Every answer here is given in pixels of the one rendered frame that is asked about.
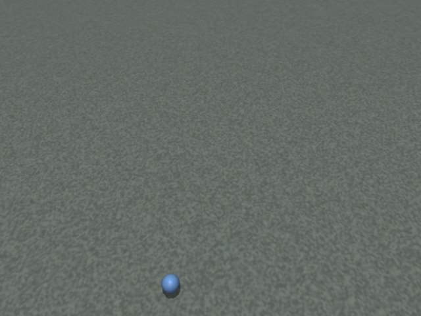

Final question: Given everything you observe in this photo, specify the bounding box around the ball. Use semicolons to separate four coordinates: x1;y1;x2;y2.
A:
161;273;180;294

